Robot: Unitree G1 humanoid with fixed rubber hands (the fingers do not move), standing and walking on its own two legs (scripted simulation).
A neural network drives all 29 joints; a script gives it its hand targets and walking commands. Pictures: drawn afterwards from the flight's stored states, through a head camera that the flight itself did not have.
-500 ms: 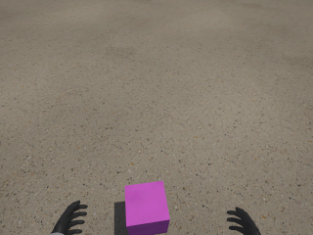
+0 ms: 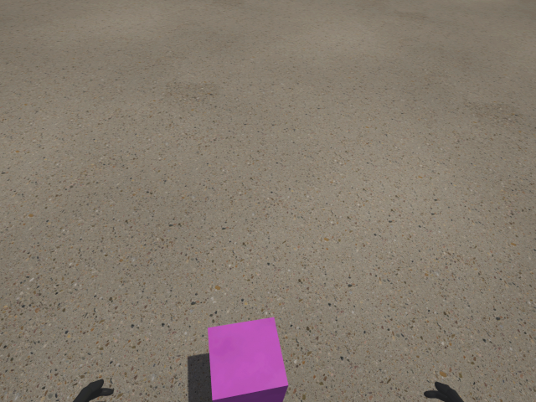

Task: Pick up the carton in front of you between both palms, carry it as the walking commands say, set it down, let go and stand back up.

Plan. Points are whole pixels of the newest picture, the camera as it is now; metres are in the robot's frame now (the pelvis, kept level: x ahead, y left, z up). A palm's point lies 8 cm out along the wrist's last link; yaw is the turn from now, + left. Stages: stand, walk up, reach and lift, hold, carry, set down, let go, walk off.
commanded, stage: stand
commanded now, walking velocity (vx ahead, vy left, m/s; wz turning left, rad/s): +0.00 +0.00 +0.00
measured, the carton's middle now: (245, 368) +0.39 +0.04 -0.65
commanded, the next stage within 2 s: none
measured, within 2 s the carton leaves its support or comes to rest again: neither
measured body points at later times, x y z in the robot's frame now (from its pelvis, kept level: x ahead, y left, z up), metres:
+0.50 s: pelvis -0.02 +0.00 +0.01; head -0.02 +0.01 +0.46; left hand +0.10 +0.30 -0.11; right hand +0.10 -0.31 -0.10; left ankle -0.02 +0.09 -0.74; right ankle -0.05 -0.12 -0.74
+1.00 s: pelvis -0.03 +0.00 +0.01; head -0.03 +0.01 +0.46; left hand +0.07 +0.31 -0.11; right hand +0.08 -0.32 -0.10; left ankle -0.02 +0.10 -0.74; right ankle -0.05 -0.12 -0.74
